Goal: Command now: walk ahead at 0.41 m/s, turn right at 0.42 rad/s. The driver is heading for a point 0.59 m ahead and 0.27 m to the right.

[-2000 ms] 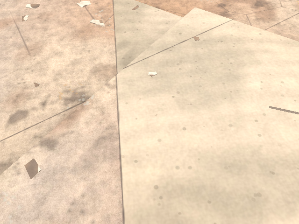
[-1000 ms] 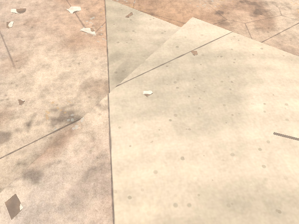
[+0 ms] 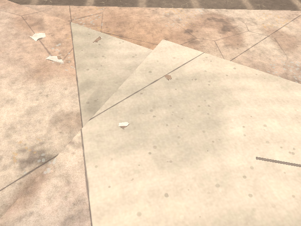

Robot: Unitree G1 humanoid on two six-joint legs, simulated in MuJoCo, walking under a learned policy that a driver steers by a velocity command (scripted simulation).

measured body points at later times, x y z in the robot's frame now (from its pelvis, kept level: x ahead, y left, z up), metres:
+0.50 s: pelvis +0.25 -0.09 -0.01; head +0.28 -0.10 +0.44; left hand +0.43 +0.14 -0.12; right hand +0.29 -0.38 -0.12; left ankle +0.25 +0.09 -0.65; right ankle +0.28 -0.15 -0.74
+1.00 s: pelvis +0.51 -0.12 -0.01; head +0.55 -0.13 +0.44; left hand +0.74 +0.07 -0.13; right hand +0.52 -0.42 -0.11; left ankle +0.63 -0.06 -0.74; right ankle +0.38 -0.20 -0.66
